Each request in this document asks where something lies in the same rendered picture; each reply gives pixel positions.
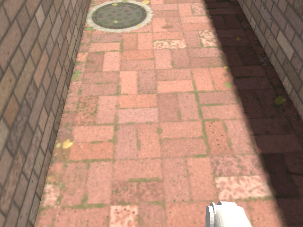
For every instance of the right robot thigh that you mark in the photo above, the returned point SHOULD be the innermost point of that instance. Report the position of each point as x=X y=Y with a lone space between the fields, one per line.
x=225 y=214

